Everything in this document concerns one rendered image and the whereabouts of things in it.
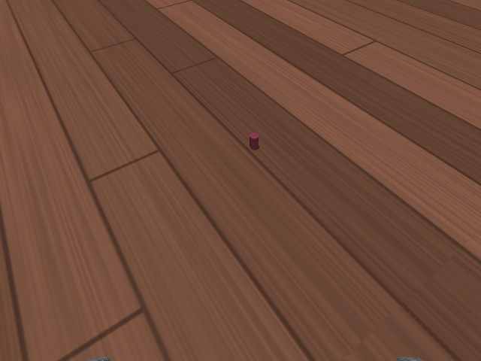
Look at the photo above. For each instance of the tin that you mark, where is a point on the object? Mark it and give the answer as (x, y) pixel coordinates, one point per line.
(254, 140)

